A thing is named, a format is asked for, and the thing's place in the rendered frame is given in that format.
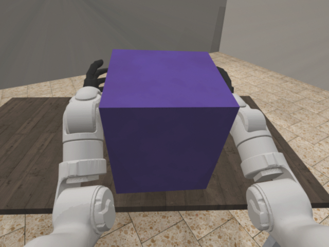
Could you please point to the carton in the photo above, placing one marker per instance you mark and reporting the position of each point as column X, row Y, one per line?
column 166, row 116

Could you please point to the left robot upper arm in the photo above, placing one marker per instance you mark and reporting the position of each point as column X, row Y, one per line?
column 81, row 215

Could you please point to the left robot forearm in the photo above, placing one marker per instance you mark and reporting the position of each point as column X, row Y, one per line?
column 82, row 141

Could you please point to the right robot upper arm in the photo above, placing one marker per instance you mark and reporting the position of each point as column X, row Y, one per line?
column 281, row 208

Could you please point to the right robot forearm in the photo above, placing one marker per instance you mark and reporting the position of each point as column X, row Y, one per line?
column 261, row 160

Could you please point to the robot left hand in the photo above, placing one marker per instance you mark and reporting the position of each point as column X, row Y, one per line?
column 93, row 73

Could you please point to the robot right hand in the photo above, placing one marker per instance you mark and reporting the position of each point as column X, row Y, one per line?
column 226, row 78

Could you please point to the table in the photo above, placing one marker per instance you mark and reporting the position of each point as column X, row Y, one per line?
column 31, row 148

